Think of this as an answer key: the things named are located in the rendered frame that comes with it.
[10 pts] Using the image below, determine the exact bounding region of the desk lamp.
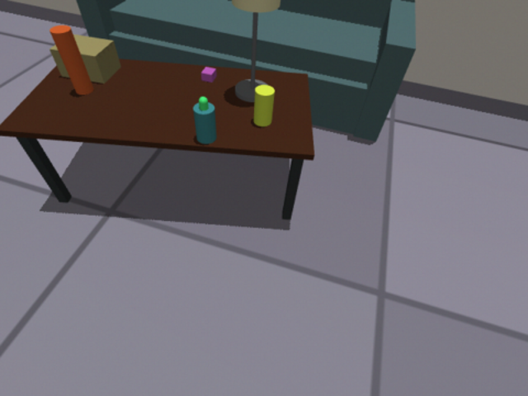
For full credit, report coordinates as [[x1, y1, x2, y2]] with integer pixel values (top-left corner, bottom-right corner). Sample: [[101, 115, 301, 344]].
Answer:
[[232, 0, 281, 102]]

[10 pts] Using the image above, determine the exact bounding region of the sofa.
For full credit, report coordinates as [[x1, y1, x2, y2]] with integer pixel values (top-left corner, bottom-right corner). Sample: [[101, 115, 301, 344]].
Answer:
[[76, 0, 416, 142]]

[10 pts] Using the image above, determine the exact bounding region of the coffee table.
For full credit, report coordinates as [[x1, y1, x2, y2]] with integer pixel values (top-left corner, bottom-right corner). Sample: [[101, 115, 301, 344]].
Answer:
[[0, 59, 314, 219]]

